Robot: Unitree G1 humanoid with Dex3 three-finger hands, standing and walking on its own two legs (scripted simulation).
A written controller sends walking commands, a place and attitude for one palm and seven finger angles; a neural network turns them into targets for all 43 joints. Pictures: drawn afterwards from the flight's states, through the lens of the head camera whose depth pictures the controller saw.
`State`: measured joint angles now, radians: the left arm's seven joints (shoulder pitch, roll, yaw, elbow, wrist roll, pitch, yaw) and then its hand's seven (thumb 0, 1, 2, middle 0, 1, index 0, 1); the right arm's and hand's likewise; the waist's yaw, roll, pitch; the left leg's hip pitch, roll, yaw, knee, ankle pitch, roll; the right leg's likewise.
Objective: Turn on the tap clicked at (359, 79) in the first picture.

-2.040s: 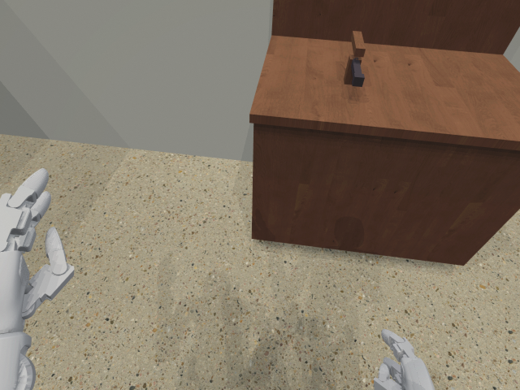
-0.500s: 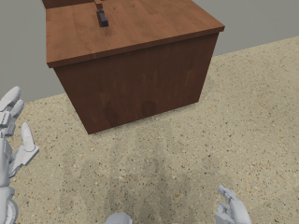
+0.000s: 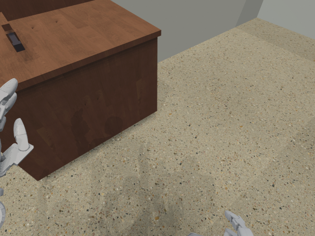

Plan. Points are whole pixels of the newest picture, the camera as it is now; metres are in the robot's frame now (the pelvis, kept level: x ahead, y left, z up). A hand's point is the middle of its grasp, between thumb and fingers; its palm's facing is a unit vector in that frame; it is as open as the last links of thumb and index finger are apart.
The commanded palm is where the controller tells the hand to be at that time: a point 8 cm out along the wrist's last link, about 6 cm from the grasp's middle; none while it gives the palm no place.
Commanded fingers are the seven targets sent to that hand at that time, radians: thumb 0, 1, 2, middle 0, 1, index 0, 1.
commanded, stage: walk to a spot facing it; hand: left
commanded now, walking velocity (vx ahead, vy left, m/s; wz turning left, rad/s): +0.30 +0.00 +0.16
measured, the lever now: (18, 46) +0.74 +0.58 +0.08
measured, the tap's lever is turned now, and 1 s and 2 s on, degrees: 0 0 0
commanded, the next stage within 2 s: turn to face it in 0.26 s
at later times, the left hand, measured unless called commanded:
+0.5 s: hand (27, 109) +0.31 +0.28 +0.19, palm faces +0.54 -0.79 -0.29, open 7.4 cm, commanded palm +0.25 +0.30 +0.21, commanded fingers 0.00 0.90 0.90 -0.20 -0.30 -0.20 -0.30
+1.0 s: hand (64, 117) +0.30 +0.20 +0.18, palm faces +0.56 -0.72 -0.41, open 7.4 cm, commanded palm +0.22 +0.24 +0.21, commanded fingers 0.00 0.90 0.90 -0.20 -0.30 -0.20 -0.30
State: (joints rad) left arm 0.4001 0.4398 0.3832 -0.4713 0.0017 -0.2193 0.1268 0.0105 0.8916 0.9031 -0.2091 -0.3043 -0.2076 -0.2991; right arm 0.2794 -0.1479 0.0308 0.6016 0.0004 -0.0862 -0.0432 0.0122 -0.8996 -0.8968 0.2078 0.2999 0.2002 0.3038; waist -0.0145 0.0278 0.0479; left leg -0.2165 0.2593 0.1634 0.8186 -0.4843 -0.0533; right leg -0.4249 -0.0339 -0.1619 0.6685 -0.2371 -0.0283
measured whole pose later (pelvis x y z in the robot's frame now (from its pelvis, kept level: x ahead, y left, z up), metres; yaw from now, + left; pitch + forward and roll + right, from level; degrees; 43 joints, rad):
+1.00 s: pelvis +0.15 -0.07 +0.03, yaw +16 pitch -1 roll +2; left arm 0.47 0.32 0.29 -0.48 -0.03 -0.15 0.14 0.01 0.89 0.90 -0.21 -0.30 -0.21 -0.30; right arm 0.17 -0.24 0.00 0.64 0.00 -0.04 -0.08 0.01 -0.90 -0.90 0.21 0.30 0.20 0.30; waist -0.02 0.00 0.06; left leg -0.46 0.01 0.03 1.08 -0.40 -0.04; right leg -0.26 -0.06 -0.15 0.54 -0.27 -0.05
